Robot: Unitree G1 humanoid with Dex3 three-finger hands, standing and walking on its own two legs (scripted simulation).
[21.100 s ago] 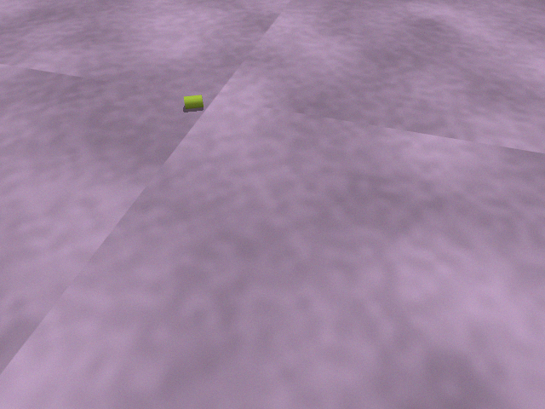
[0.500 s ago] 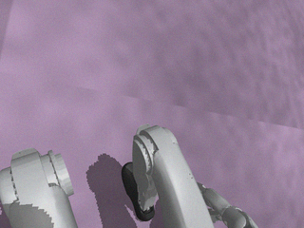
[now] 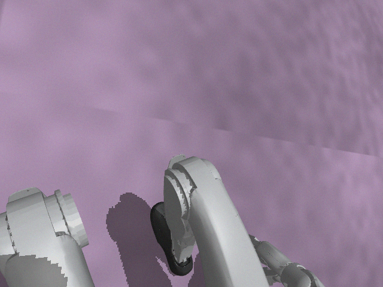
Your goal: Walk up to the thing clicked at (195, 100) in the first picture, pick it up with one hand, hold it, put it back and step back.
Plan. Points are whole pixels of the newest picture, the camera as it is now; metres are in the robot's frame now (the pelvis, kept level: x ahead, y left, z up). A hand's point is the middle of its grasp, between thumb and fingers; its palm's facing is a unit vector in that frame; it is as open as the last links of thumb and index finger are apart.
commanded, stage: close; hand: left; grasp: from above
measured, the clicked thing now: out of the picture +0.41 +0.40 -0.26
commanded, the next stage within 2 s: settle in 1.10 s
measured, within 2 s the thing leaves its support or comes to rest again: leaves its support in 1.56 s
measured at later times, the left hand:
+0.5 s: hand out of the picture +0.39 +0.38 -0.24, palm faces -0.41 -0.21 -0.89, open 11.0 cm
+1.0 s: hand out of the picture +0.40 +0.39 -0.24, palm faces -0.40 -0.21 -0.89, open 10.8 cm
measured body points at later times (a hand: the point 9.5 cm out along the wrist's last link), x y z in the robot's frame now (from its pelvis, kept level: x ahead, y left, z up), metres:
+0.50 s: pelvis +0.00 +0.00 +0.00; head +0.25 +0.16 +0.34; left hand +0.41 +0.39 -0.19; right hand +0.11 -0.24 -0.07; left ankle +0.07 +0.13 -0.26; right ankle +0.11 -0.12 -0.26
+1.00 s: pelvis +0.00 +0.00 +0.00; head +0.25 +0.15 +0.34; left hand +0.41 +0.39 -0.19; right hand +0.10 -0.25 -0.07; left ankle +0.07 +0.13 -0.26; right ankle +0.11 -0.12 -0.26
